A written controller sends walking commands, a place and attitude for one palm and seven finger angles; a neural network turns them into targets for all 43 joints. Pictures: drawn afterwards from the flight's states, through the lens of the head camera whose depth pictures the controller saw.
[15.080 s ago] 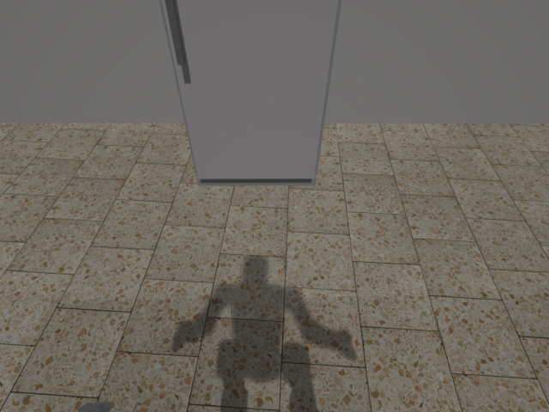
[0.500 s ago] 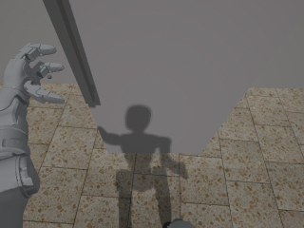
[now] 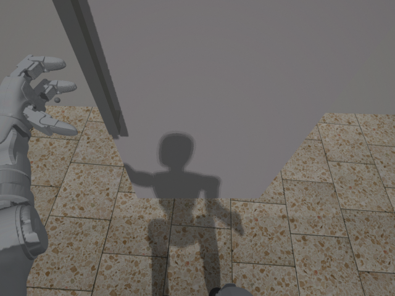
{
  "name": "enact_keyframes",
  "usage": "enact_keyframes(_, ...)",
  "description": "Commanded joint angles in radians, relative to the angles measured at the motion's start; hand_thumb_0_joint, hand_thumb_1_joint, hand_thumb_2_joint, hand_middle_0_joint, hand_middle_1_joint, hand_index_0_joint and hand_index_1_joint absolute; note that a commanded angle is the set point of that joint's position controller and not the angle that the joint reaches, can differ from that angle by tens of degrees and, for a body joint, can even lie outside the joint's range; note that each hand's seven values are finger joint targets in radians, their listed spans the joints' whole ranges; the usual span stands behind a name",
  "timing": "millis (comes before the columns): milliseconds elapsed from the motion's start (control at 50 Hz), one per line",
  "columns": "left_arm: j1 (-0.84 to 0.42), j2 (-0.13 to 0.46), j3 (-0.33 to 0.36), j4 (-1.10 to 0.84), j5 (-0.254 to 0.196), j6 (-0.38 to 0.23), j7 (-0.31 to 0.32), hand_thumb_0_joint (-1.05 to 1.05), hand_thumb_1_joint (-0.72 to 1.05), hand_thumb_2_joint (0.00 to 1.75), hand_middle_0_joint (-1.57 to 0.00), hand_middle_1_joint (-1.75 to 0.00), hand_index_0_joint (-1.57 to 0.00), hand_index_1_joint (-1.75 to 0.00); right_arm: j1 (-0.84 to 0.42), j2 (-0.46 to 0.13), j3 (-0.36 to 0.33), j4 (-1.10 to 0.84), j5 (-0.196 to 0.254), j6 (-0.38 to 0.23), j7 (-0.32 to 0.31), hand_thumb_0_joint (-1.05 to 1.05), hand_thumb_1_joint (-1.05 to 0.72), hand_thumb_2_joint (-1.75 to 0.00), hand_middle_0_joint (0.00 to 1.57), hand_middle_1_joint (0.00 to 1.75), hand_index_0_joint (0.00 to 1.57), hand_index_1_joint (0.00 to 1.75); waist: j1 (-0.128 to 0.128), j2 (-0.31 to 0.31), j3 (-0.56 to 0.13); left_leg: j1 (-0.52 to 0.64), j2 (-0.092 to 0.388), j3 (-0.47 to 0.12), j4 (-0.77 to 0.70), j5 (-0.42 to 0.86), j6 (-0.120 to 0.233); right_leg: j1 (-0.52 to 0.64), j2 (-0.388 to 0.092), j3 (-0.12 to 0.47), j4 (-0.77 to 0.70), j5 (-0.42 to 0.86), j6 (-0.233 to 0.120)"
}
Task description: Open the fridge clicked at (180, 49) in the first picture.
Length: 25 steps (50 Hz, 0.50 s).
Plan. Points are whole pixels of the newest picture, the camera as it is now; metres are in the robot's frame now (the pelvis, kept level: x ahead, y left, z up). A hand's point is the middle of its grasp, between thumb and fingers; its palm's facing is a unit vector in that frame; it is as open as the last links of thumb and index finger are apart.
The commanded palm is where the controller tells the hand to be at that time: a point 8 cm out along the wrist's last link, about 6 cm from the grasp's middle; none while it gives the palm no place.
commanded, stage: move the hooked fingers beside the handle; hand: left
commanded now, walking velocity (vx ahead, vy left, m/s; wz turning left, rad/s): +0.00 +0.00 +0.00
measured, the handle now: (90, 50) +0.52 +0.19 +0.18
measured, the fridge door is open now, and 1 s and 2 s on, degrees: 0 0 0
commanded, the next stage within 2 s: feel for the door with the fingertips in 0.38 s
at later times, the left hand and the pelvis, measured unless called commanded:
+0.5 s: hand (64, 95) +0.48 +0.25 +0.11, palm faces -0.04 -1.00 +0.01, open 14.0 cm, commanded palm +0.45 +0.30 +0.12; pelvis +0.00 +0.00 +0.00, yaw +0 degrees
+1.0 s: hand (83, 96) +0.47 +0.21 +0.12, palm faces -0.02 -1.00 +0.00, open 14.0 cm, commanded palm +0.45 +0.27 +0.12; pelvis +0.00 +0.00 +0.00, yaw +0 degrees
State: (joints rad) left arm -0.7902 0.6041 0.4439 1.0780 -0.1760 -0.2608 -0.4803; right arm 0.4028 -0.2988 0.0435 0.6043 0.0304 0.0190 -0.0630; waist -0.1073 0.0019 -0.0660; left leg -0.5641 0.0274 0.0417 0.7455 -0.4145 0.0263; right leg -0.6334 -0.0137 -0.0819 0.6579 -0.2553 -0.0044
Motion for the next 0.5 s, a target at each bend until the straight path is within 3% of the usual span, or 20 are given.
enact_keyframes(0, -0.438, 0.307, 0.037, -0.171, -0.033, -0.057, 0.001, 0.00, -0.50, 0.30, -0.30, -1.20, -0.30, -1.20, 0.101, -0.170, -0.057, -0.073, 0.004, -0.022, -0.011, 0.00, -0.90, -0.90, 0.20, 0.30, 0.20, 0.30, -0.005, 0.093, -0.353, 0.111, -0.014, -0.064, -0.099, 0.401, -0.006, 0.273, 0.029, 0.046, -0.014, 0.293, -0.024)
enact_keyframes(60, -0.462, 0.335, 0.033, -0.121, -0.013, -0.043, -0.003, 0.00, -0.50, 0.30, -0.30, -1.20, -0.30, -1.20, 0.100, -0.177, -0.053, -0.073, 0.006, -0.022, -0.013, 0.00, -0.90, -0.90, 0.20, 0.30, 0.20, 0.30, -0.017, 0.084, -0.319, 0.066, -0.017, -0.061, -0.098, 0.328, -0.002, 0.253, 0.024, 0.053, -0.017, 0.255, -0.019)
enact_keyframes(120, -0.491, 0.343, 0.033, -0.150, -0.013, -0.061, -0.011, 0.00, -0.50, 0.30, -0.30, -1.20, -0.30, -1.20, 0.101, -0.174, -0.053, -0.079, 0.002, -0.023, -0.014, 0.00, -0.90, -0.90, 0.20, 0.30, 0.20, 0.30, -0.016, 0.128, -0.381, 0.097, -0.017, -0.062, -0.081, 0.367, -0.005, 0.256, 0.026, 0.058, -0.002, 0.279, -0.022)
enact_keyframes(160, -0.510, 0.340, 0.027, -0.127, -0.017, -0.065, -0.019, 0.00, -0.50, 0.30, -0.30, -1.20, -0.30, -1.20, 0.107, -0.178, -0.052, -0.074, 0.003, -0.021, -0.015, 0.00, -0.90, -0.90, 0.20, 0.30, 0.20, 0.30, -0.028, 0.085, -0.367, 0.080, -0.014, -0.069, -0.075, 0.360, -0.005, 0.247, 0.027, 0.055, 0.000, 0.275, -0.020)
enact_keyframes(200, -0.538, 0.295, -0.005, -0.151, -0.025, -0.071, -0.025, 0.00, -0.50, 0.30, -0.30, -1.20, -0.30, -1.20, 0.109, -0.173, -0.053, -0.077, 0.002, -0.024, -0.016, 0.00, -0.90, -0.90, 0.20, 0.30, 0.20, 0.30, -0.035, 0.131, -0.391, 0.119, -0.013, -0.069, -0.067, 0.394, -0.007, 0.221, 0.029, 0.053, 0.007, 0.279, -0.024)
enact_keyframes(220, -0.547, 0.310, 0.005, -0.150, -0.022, -0.069, -0.026, 0.00, -0.50, 0.30, -0.30, -1.20, -0.30, -1.20, 0.115, -0.175, -0.055, -0.066, 0.000, -0.023, -0.014, 0.00, -0.90, -0.90, 0.20, 0.30, 0.20, 0.30, -0.034, 0.145, -0.413, 0.135, -0.010, -0.073, -0.063, 0.397, -0.010, 0.212, 0.030, 0.052, 0.006, 0.273, -0.021)
enact_keyframes(260, -0.523, 0.316, 0.013, -0.117, -0.020, -0.060, -0.023, 0.00, -0.50, 0.30, -0.30, -1.20, -0.30, -1.20, 0.120, -0.176, -0.054, -0.061, 0.000, -0.021, -0.014, 0.00, -0.90, -0.90, 0.20, 0.30, 0.20, 0.30, -0.033, 0.131, -0.393, 0.123, -0.009, -0.077, -0.061, 0.397, -0.012, 0.195, 0.030, 0.048, 0.006, 0.261, -0.021)
enact_keyframes(280, -0.531, 0.315, 0.011, -0.114, -0.019, -0.056, -0.019, 0.00, -0.50, 0.30, -0.30, -1.20, -0.30, -1.20, 0.123, -0.178, -0.054, -0.060, -0.001, -0.020, -0.014, 0.00, -0.90, -0.90, 0.20, 0.30, 0.20, 0.30, -0.038, 0.089, -0.389, 0.104, -0.009, -0.079, -0.063, 0.385, -0.008, 0.206, 0.030, 0.047, 0.006, 0.263, -0.018)
enact_keyframes(320, -0.539, 0.341, 0.030, -0.149, -0.014, -0.060, -0.014, 0.00, -0.50, 0.30, -0.30, -1.20, -0.30, -1.20, 0.125, -0.176, -0.055, -0.064, -0.002, -0.019, -0.013, 0.00, -0.90, -0.90, 0.20, 0.30, 0.20, 0.30, -0.023, 0.159, -0.433, 0.133, -0.009, -0.078, -0.058, 0.433, -0.014, 0.212, 0.029, 0.049, 0.016, 0.287, -0.022)
enact_keyframes(380, -0.500, 0.318, 0.027, -0.163, -0.012, -0.059, -0.002, 0.00, -0.50, 0.30, -0.30, -1.20, -0.30, -1.20, 0.132, -0.172, -0.059, -0.068, -0.006, -0.013, -0.005, 0.00, -0.90, -0.90, 0.20, 0.30, 0.20, 0.30, -0.016, 0.144, -0.444, 0.152, -0.005, -0.079, -0.053, 0.474, -0.018, 0.210, 0.033, 0.044, 0.015, 0.299, -0.021)
enact_keyframes(400, -0.483, 0.356, 0.060, -0.158, -0.017, -0.061, 0.003, 0.00, -0.50, 0.30, -0.30, -1.20, -0.30, -1.20, 0.138, -0.177, -0.059, -0.072, -0.006, -0.009, -0.006, 0.00, -0.90, -0.90, 0.20, 0.30, 0.20, 0.30, -0.005, 0.120, -0.443, 0.134, -0.005, -0.082, -0.053, 0.487, -0.018, 0.231, 0.035, 0.042, 0.023, 0.311, -0.026)
enact_keyframes(420, -0.507, 0.343, 0.046, -0.180, -0.014, -0.062, 0.004, 0.00, -0.50, 0.30, -0.30, -1.20, -0.30, -1.20, 0.135, -0.173, -0.058, -0.075, -0.005, -0.007, -0.004, 0.00, -0.90, -0.90, 0.20, 0.30, 0.20, 0.30, -0.013, 0.131, -0.455, 0.144, -0.004, -0.082, -0.057, 0.500, -0.019, 0.233, 0.035, 0.043, 0.021, 0.324, -0.022)
enact_keyframes(440, -0.473, 0.329, 0.045, -0.169, -0.014, -0.058, 0.005, 0.00, -0.50, 0.30, -0.30, -1.20, -0.30, -1.20, 0.134, -0.171, -0.061, -0.078, -0.005, -0.006, -0.001, 0.00, -0.90, -0.90, 0.20, 0.30, 0.20, 0.30, -0.006, 0.134, -0.448, 0.140, -0.006, -0.076, -0.056, 0.490, -0.017, 0.237, 0.035, 0.045, 0.018, 0.322, -0.021)
enact_keyframes(460, -0.451, 0.375, 0.082, -0.183, -0.011, -0.059, 0.010, 0.00, -0.50, 0.30, -0.30, -1.20, -0.30, -1.20, 0.134, -0.174, -0.061, -0.082, -0.006, -0.002, 0.000, 0.00, -0.90, -0.90, 0.20, 0.30, 0.20, 0.30, 0.010, 0.142, -0.453, 0.125, -0.007, -0.074, -0.058, 0.488, -0.017, 0.258, 0.033, 0.046, 0.020, 0.331, -0.023)
enact_keyframes(480, -0.432, 0.343, 0.058, -0.179, -0.011, -0.054, 0.011, 0.00, -0.50, 0.30, -0.30, -1.20, -0.30, -1.20, 0.131, -0.170, -0.060, -0.086, -0.003, 0.000, 0.003, 0.00, -0.90, -0.90, 0.20, 0.30, 0.20, 0.30, 0.002, 0.121, -0.440, 0.116, -0.008, -0.069, -0.063, 0.482, -0.012, 0.267, 0.035, 0.045, 0.016, 0.338, -0.022)
